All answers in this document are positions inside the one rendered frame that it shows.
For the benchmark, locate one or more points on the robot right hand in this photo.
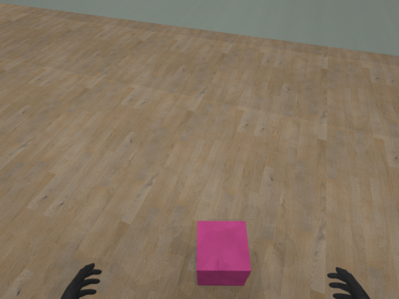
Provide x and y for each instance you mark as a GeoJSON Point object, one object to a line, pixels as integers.
{"type": "Point", "coordinates": [351, 286]}

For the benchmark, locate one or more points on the carton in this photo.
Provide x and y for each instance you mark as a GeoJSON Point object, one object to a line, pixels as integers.
{"type": "Point", "coordinates": [222, 253]}

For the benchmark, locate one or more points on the robot left hand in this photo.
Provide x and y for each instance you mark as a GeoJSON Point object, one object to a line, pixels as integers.
{"type": "Point", "coordinates": [73, 291]}

